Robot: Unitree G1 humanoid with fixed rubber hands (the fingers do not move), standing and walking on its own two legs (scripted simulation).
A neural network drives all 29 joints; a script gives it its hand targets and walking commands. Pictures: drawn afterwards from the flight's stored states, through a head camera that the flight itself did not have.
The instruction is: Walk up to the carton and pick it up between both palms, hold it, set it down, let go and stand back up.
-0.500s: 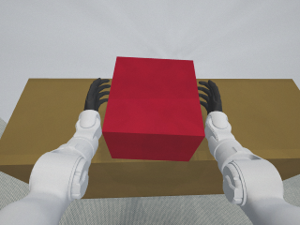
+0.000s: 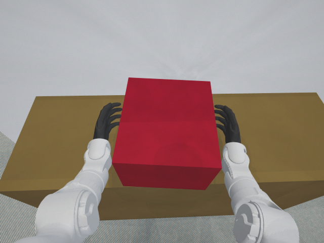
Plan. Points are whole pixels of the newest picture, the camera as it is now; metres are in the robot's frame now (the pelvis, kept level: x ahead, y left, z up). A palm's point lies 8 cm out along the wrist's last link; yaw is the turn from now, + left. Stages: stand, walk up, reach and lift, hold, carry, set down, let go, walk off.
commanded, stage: reach and lift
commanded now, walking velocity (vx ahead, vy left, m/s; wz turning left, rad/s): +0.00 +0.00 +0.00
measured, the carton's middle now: (166, 133) +0.43 -0.03 -0.04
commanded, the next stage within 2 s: none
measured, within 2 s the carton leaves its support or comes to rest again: leaves its support in 0.26 s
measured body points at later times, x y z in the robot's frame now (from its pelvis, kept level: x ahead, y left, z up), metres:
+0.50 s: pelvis +0.00 +0.00 +0.01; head +0.01 +0.00 +0.46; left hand +0.39 +0.15 +0.07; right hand +0.38 -0.19 +0.08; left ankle -0.02 +0.13 -0.74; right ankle +0.00 -0.13 -0.74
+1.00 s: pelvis +0.00 +0.00 +0.01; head -0.01 +0.02 +0.46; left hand +0.38 +0.16 +0.11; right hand +0.38 -0.18 +0.11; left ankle -0.02 +0.13 -0.74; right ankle +0.00 -0.13 -0.74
